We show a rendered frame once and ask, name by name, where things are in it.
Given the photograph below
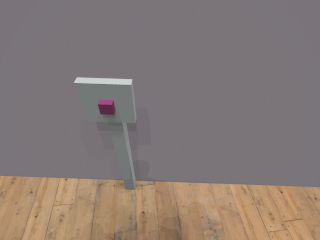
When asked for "panel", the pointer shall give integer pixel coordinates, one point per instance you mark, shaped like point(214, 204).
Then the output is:
point(121, 91)

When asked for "button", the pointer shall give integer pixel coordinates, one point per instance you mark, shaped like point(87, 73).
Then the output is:
point(106, 107)

